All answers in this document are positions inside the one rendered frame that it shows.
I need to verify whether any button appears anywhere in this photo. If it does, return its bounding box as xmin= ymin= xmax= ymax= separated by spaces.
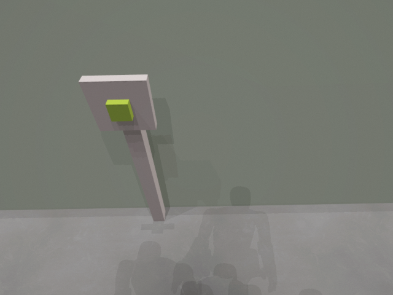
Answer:
xmin=106 ymin=100 xmax=134 ymax=122

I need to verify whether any panel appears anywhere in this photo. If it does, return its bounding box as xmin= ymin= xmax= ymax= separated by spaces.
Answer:
xmin=79 ymin=74 xmax=165 ymax=221

